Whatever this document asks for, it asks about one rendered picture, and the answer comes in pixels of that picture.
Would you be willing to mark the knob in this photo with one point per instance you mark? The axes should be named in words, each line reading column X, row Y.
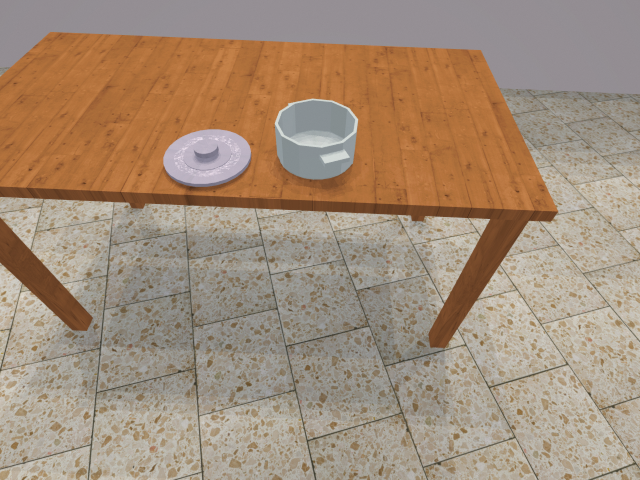
column 205, row 148

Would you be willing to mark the lid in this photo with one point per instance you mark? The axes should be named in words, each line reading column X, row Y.
column 182, row 165

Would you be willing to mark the pot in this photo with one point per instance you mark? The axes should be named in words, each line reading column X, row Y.
column 316, row 138

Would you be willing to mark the table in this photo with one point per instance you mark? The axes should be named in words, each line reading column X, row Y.
column 89, row 117

